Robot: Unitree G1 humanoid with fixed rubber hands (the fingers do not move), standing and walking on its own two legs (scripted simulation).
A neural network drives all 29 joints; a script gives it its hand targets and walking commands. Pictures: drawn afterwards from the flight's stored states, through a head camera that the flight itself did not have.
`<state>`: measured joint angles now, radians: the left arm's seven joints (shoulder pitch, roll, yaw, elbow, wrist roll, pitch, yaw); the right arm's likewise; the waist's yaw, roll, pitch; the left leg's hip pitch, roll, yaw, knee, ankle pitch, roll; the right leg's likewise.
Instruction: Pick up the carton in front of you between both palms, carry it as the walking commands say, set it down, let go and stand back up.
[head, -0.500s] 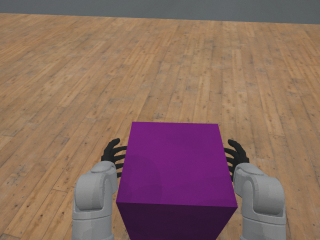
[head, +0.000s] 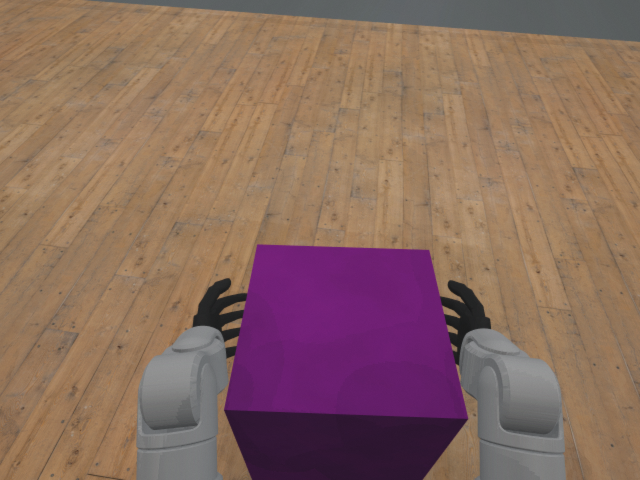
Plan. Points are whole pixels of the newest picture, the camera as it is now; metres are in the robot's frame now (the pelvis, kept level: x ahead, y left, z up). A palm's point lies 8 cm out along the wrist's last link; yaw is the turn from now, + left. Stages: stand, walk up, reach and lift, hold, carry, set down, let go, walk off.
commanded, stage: carry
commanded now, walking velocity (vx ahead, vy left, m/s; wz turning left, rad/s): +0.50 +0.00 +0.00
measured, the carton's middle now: (338, 372) +0.26 +0.00 -0.01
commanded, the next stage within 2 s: none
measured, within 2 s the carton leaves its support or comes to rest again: neither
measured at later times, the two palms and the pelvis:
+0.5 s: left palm (256, 164) +0.57 +0.13 +0.07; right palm (434, 163) +0.60 -0.17 +0.07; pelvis +0.31 -0.04 +0.01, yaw +3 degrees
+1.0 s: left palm (259, 113) +0.74 +0.14 +0.07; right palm (414, 118) +0.74 -0.16 +0.06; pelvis +0.46 -0.01 +0.00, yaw +0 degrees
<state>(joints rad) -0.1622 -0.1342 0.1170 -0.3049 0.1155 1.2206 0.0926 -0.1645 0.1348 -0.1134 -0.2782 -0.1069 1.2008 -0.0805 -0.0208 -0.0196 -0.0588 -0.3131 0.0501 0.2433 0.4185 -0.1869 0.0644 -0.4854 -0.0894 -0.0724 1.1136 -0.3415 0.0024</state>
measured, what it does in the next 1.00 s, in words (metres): walks ahead: right foot, then left foot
